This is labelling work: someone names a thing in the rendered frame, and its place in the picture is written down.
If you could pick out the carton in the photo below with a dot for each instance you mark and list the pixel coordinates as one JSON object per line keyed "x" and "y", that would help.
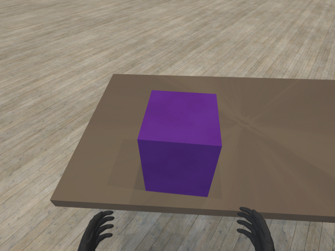
{"x": 180, "y": 142}

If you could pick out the robot left hand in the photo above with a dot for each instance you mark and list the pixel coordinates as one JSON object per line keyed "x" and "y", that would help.
{"x": 91, "y": 237}

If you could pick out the robot right hand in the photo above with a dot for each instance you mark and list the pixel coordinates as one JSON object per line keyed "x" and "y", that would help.
{"x": 260, "y": 235}

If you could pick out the table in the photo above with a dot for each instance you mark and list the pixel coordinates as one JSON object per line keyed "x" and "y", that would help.
{"x": 277, "y": 155}

